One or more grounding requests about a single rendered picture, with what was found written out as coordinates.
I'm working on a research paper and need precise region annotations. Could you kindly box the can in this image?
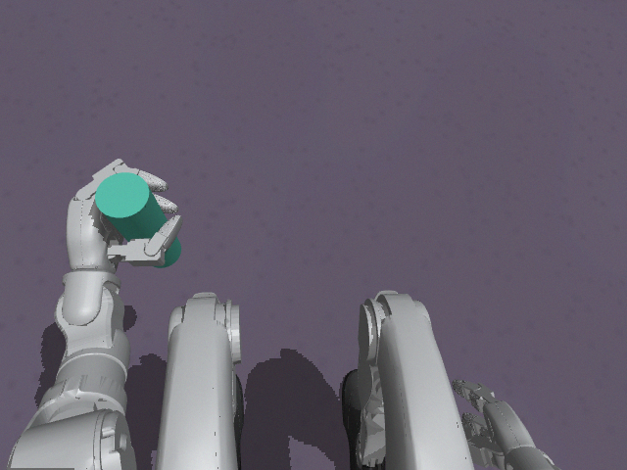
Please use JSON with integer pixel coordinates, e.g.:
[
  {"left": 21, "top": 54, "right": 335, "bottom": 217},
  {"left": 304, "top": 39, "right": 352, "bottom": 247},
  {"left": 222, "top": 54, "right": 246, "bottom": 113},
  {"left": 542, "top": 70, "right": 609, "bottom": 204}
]
[{"left": 95, "top": 172, "right": 181, "bottom": 268}]

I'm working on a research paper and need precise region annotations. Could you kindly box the left robot arm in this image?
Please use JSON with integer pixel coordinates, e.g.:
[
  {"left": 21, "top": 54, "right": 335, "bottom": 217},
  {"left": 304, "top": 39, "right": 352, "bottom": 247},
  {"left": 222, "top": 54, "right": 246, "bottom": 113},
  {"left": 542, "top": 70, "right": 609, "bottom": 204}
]
[{"left": 6, "top": 268, "right": 137, "bottom": 470}]

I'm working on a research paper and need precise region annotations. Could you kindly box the right robot arm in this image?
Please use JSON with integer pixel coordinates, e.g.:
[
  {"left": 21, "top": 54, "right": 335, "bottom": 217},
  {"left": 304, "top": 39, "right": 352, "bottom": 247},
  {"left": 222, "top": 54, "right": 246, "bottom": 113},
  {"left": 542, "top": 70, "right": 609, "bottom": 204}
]
[{"left": 504, "top": 446, "right": 561, "bottom": 470}]

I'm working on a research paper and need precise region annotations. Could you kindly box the right robot hand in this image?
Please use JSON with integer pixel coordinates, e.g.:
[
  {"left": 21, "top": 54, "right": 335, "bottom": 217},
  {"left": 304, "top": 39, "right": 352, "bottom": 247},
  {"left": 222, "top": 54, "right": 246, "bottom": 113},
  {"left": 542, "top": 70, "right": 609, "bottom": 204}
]
[{"left": 452, "top": 380, "right": 535, "bottom": 470}]

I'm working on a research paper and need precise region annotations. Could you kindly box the left robot hand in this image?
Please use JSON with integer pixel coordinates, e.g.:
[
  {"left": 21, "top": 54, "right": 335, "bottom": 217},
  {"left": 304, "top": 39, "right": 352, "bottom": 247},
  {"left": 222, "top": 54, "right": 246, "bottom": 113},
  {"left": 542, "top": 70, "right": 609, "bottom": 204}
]
[{"left": 66, "top": 159, "right": 183, "bottom": 274}]

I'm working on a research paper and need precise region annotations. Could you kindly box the right robot foot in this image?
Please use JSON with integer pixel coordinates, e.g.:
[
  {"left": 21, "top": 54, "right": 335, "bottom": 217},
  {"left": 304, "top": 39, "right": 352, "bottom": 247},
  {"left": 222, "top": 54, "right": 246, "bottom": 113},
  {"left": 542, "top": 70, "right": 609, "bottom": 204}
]
[{"left": 342, "top": 369, "right": 385, "bottom": 470}]

